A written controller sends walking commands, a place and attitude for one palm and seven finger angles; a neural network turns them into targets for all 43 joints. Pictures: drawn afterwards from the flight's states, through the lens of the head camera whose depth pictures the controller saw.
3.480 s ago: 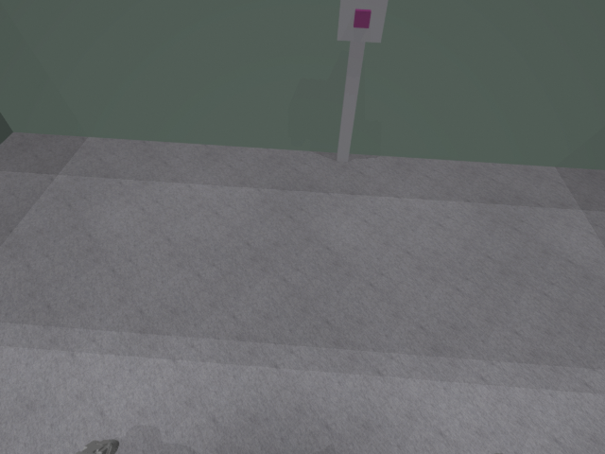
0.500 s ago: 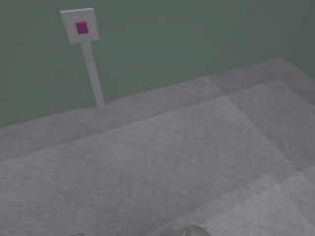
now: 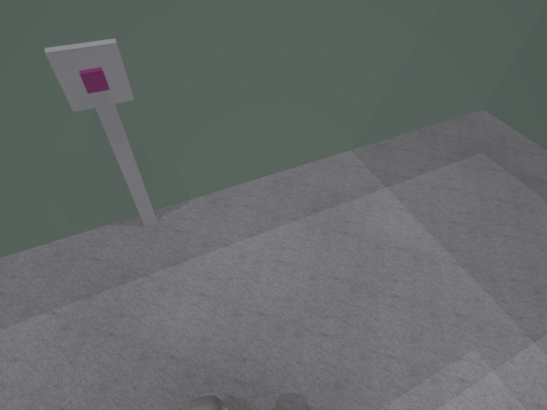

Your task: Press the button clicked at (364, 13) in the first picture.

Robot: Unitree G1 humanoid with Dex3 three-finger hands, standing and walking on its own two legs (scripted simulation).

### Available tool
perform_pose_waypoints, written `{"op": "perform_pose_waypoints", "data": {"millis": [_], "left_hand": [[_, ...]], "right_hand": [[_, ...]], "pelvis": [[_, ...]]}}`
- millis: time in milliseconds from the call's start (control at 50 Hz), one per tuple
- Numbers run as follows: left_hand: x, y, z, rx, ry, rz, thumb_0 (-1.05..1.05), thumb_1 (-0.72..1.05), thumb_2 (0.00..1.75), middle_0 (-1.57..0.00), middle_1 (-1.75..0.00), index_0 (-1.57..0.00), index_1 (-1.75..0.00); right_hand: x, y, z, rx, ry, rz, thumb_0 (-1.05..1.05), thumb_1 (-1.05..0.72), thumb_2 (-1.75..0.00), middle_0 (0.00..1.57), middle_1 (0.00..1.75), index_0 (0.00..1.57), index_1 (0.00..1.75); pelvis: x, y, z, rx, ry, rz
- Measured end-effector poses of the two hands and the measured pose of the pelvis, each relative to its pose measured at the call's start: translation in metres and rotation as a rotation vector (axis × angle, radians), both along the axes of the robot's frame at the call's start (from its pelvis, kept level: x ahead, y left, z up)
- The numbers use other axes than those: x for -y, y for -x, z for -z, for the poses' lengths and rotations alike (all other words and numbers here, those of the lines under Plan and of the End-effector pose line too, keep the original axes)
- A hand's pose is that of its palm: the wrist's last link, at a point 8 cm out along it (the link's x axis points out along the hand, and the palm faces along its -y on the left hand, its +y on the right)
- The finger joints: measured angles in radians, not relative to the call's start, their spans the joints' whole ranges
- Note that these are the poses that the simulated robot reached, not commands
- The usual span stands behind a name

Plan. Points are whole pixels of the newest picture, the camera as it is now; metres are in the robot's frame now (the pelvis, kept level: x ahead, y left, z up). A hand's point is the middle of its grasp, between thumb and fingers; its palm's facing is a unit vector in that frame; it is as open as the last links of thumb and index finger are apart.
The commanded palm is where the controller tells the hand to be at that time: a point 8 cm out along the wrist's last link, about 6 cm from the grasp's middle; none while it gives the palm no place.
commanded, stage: walk to a spot facing it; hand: left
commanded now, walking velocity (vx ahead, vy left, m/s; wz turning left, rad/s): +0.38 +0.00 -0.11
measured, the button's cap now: (94, 79) +0.94 +0.57 -0.04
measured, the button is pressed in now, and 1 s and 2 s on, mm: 0 0 0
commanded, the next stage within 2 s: turn to face it in 0.46 s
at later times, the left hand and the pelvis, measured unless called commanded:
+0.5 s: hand (193, 304) +0.34 +0.18 -0.17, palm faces -0.15 -0.97 -0.19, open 7.3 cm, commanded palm none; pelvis +0.23 +0.01 +0.00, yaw -9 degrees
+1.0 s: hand (217, 252) +0.47 +0.15 -0.18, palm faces +0.05 -0.98 -0.18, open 7.3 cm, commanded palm none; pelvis +0.38 -0.03 -0.01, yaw +1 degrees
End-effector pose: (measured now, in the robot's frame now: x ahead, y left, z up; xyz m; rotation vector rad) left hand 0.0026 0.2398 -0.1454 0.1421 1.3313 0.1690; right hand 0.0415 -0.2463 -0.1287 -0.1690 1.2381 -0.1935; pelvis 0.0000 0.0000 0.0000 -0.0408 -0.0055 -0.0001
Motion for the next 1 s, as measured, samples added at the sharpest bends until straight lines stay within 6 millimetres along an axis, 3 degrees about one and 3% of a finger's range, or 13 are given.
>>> {"op": "perform_pose_waypoints", "data": {"millis": [80, 120, 160, 280, 420, 500, 580, 640, 720, 800, 900, 1000], "left_hand": [[-0.015, -0.005, 0.020, -0.097, 0.040, -0.032, 0.00, 0.92, 0.90, -0.20, -0.30, -0.20, -0.30], [-0.021, -0.017, 0.024, -0.138, 0.053, -0.029, 0.00, 0.91, 0.90, -0.20, -0.30, -0.20, -0.30], [-0.026, -0.039, 0.021, -0.146, 0.058, -0.013, 0.01, 0.91, 0.90, -0.20, -0.30, -0.20, -0.30], [-0.030, -0.136, 0.002, -0.042, 0.056, 0.035, 0.01, 0.91, 0.90, -0.20, -0.30, -0.20, -0.30], [-0.012, -0.259, -0.009, 0.046, 0.034, 0.128, 0.01, 0.92, 0.90, -0.19, -0.30, -0.20, -0.30], [0.013, -0.335, -0.008, 0.084, 0.018, 0.214, 0.01, 0.91, 0.90, -0.19, -0.30, -0.20, -0.30], [0.044, -0.406, 0.002, 0.168, -0.004, 0.273, 0.01, 0.91, 0.90, -0.20, -0.30, -0.20, -0.30], [0.061, -0.432, 0.002, 0.202, -0.010, 0.264, 0.01, 0.91, 0.90, -0.20, -0.30, -0.20, -0.30], [0.076, -0.443, -0.009, 0.190, -0.008, 0.234, 0.00, 0.91, 0.90, -0.20, -0.30, -0.20, -0.30], [0.073, -0.458, -0.019, 0.207, -0.023, 0.191, -0.01, 0.94, 0.90, -0.20, -0.30, -0.21, -0.30], [0.064, -0.466, -0.017, 0.209, -0.009, 0.122, -0.01, 0.93, 0.90, -0.20, -0.30, -0.21, -0.30], [0.043, -0.456, 0.002, 0.173, 0.011, 0.027, 0.00, 0.92, 0.90, -0.20, -0.30, -0.21, -0.30]], "right_hand": [[-0.008, -0.072, -0.004, 0.091, 0.057, -0.047, 0.02, -0.95, -0.90, 0.19, 0.30, 0.20, 0.30], [-0.016, -0.094, -0.007, 0.123, 0.072, -0.051, 0.02, -0.94, -0.90, 0.19, 0.30, 0.20, 0.30], [-0.024, -0.103, -0.010, 0.121, 0.070, -0.034, 0.01, -0.93, -0.90, 0.19, 0.30, 0.20, 0.30], [-0.056, -0.096, -0.008, -0.013, 0.002, 0.041, 0.01, -0.92, -0.90, 0.20, 0.30, 0.20, 0.30], [-0.079, -0.074, 0.003, -0.201, -0.103, 0.181, 0.01, -0.92, -0.90, 0.20, 0.30, 0.20, 0.30], [-0.079, -0.071, 0.013, -0.298, -0.151, 0.268, 0.01, -0.91, -0.90, 0.20, 0.30, 0.21, 0.30], [-0.062, -0.083, 0.031, -0.381, -0.186, 0.320, 0.01, -0.91, -0.90, 0.20, 0.30, 0.21, 0.30], [-0.036, -0.118, 0.038, -0.367, -0.170, 0.315, 0.01, -0.91, -0.90, 0.20, 0.30, 0.20, 0.30], [0.001, -0.191, 0.032, -0.243, -0.112, 0.258, 0.01, -0.91, -0.90, 0.20, 0.30, 0.20, 0.30], [0.025, -0.265, 0.022, -0.119, -0.074, 0.185, 0.01, -0.92, -0.90, 0.19, 0.30, 0.20, 0.30], [0.034, -0.342, 0.011, -0.029, -0.046, 0.079, 0.00, -0.92, -0.90, 0.19, 0.30, 0.20, 0.30], [0.026, -0.408, 0.004, 0.028, -0.007, -0.038, 0.00, -0.91, -0.90, 0.19, 0.30, 0.20, 0.30]], "pelvis": [[-0.021, -0.043, 0.013, 0.012, 0.000, 0.006], [-0.028, -0.061, 0.014, 0.017, -0.011, 0.022], [-0.033, -0.077, 0.010, 0.019, -0.013, 0.034], [-0.038, -0.127, -0.007, 0.013, -0.026, 0.067], [-0.026, -0.189, -0.008, 0.010, -0.045, 0.116], [-0.008, -0.228, 0.001, 0.011, -0.054, 0.154], [0.021, -0.272, 0.021, 0.016, -0.063, 0.178], [0.034, -0.292, 0.023, 0.030, -0.052, 0.175], [0.043, -0.316, 0.010, 0.026, -0.040, 0.151], [0.047, -0.336, 0.001, 0.014, -0.037, 0.108], [0.045, -0.358, 0.000, 0.015, -0.028, 0.046], [0.033, -0.377, 0.008, 0.014, -0.017, -0.017]]}}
